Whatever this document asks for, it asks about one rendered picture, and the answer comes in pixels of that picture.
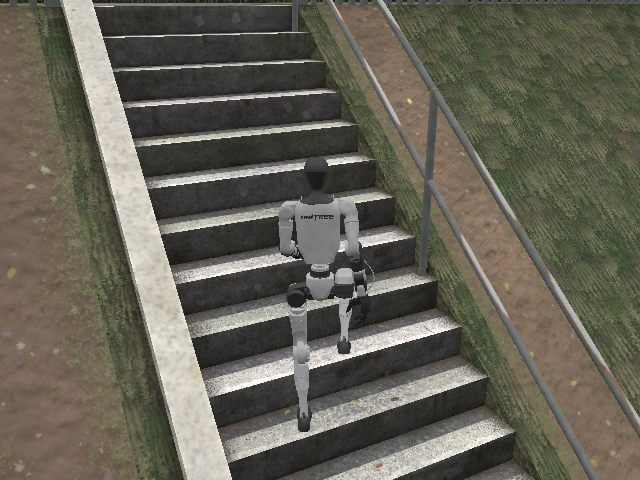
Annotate stairs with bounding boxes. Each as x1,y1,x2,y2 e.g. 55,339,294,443
94,6,535,480

